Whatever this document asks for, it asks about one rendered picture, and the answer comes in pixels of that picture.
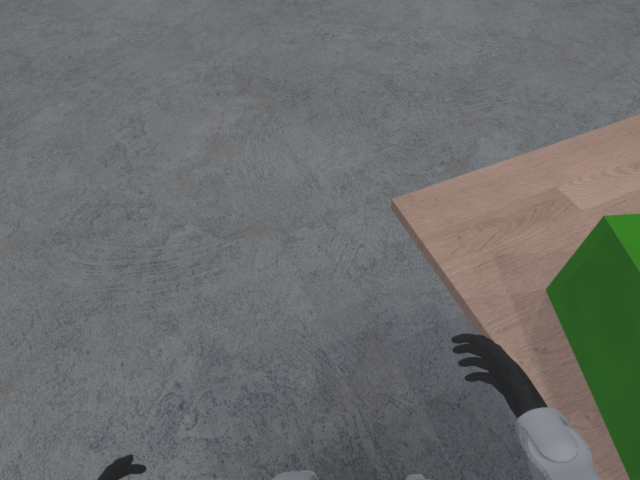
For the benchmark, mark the robot right forearm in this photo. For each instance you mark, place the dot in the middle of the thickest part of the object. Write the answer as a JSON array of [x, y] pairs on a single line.
[[554, 450]]

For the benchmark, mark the table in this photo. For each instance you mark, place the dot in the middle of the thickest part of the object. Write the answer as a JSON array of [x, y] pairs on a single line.
[[498, 236]]

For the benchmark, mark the carton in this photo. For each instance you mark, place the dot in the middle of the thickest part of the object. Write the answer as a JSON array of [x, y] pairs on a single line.
[[596, 297]]

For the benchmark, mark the left robot hand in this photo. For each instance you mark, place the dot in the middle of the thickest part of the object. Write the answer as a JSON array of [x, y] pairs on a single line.
[[120, 468]]

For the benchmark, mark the right robot hand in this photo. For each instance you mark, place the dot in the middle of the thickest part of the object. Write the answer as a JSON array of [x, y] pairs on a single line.
[[504, 373]]

